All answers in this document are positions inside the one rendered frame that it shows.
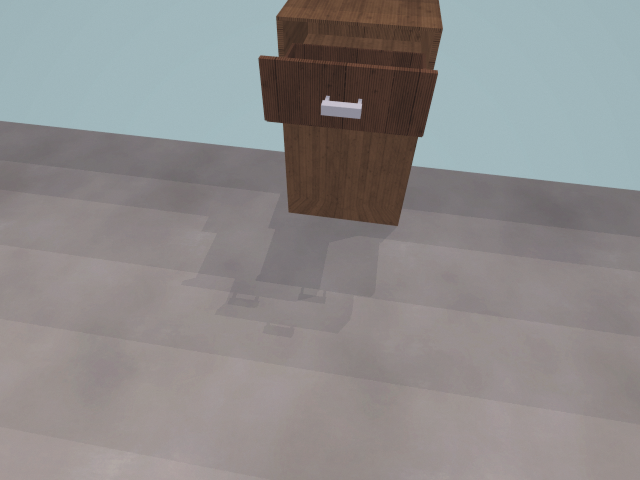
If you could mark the drawer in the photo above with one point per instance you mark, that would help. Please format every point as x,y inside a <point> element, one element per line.
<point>395,87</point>

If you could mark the cabinet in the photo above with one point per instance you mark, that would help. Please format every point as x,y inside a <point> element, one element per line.
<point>348,174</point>

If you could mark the handle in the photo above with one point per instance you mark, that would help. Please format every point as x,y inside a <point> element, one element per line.
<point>341,109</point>

